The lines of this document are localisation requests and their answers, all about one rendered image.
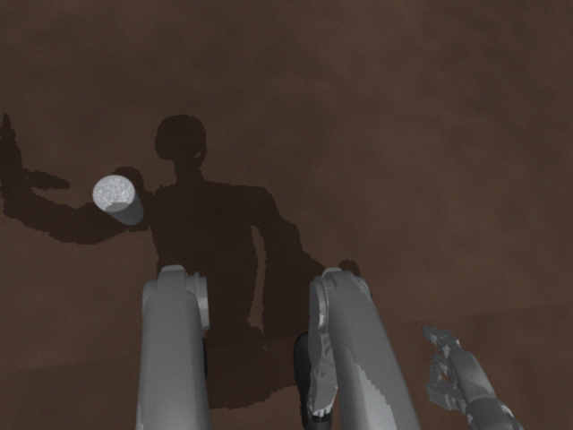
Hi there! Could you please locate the right robot hand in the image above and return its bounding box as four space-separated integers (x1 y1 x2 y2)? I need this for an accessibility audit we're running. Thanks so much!
422 325 497 415

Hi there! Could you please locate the cup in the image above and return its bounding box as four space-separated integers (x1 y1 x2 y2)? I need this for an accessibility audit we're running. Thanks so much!
93 175 144 225

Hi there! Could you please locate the right robot foot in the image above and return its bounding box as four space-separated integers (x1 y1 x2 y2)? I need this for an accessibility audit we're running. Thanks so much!
294 332 332 430

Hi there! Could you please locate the right robot arm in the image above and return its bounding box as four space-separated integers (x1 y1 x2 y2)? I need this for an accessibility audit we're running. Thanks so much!
465 398 524 430

